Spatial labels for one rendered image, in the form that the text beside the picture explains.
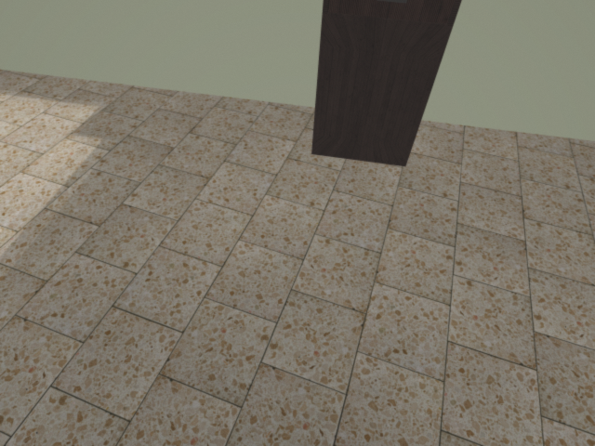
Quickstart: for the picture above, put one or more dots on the cabinet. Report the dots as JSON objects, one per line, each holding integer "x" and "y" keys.
{"x": 374, "y": 81}

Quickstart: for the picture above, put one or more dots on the drawer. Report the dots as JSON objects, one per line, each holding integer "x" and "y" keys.
{"x": 420, "y": 10}

